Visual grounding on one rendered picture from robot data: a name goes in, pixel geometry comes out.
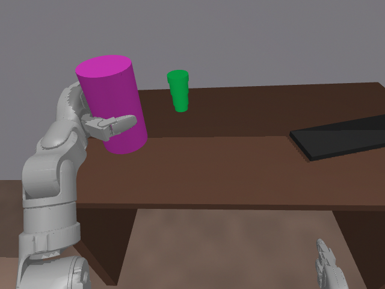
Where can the desk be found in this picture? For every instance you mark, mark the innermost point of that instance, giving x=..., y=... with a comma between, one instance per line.
x=231, y=150

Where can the right robot hand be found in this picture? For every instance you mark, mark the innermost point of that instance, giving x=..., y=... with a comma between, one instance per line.
x=329, y=275

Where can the left robot arm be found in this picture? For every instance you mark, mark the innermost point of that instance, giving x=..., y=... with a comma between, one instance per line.
x=49, y=215

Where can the left robot hand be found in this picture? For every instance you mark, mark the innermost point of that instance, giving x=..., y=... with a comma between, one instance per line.
x=72, y=105

